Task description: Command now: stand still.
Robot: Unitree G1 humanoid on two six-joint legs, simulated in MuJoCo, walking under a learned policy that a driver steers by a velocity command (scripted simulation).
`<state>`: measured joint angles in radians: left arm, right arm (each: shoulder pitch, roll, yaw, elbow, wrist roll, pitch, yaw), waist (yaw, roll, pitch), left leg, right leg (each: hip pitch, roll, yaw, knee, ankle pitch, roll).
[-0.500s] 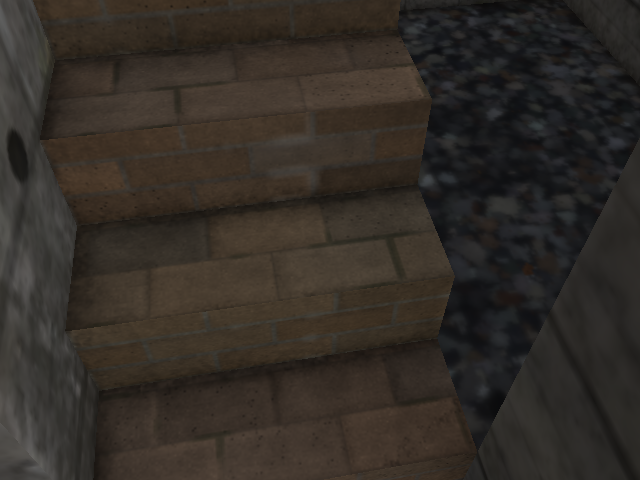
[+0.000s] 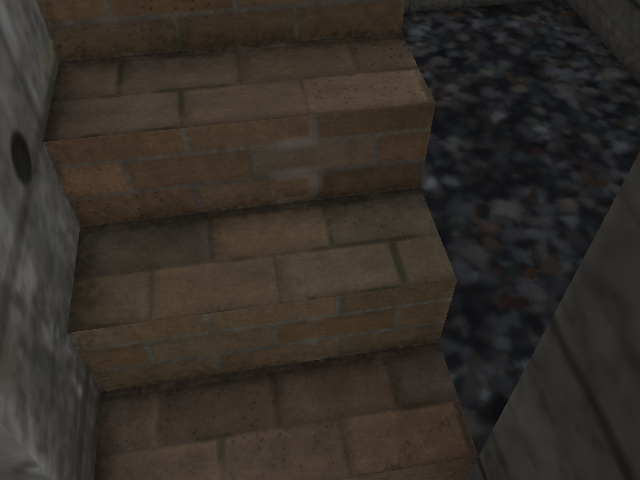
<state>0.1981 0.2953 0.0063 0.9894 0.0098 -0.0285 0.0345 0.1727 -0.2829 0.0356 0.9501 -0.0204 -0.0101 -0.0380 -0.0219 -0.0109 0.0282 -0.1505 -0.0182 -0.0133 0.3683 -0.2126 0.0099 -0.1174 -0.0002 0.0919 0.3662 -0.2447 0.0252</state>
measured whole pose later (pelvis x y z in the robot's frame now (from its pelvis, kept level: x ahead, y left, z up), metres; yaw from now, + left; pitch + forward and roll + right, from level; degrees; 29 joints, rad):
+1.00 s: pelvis +0.10 +0.00 -0.01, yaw +0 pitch +2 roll -1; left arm 0.34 0.27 0.04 1.00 -0.02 -0.05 0.04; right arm 0.20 -0.30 0.02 0.86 -0.01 -0.07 -0.02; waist 0.01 0.01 0.02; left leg -0.47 0.03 -0.01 0.83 -0.36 -0.02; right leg 0.03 0.01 0.08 0.31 -0.36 0.00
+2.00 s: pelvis +0.38 +0.04 +0.05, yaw +2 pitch +1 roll +2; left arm 0.42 0.21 0.06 1.09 -0.05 0.02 0.04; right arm 0.04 -0.09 0.04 0.70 -0.02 0.01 -0.01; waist -0.03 -0.04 0.04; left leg -0.86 0.03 0.07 1.41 -0.58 0.04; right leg -0.15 -0.12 0.01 0.57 -0.02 -0.04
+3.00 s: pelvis +0.65 +0.05 +0.29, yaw +2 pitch -1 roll +0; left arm 0.27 0.22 0.03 0.98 -0.02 -0.01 -0.01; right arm 0.13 -0.15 0.02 0.83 -0.03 -0.03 -0.01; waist -0.02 0.01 0.01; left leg -0.70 0.03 0.09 1.26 -0.56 0.08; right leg -0.34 0.09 0.15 1.25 -0.09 -0.07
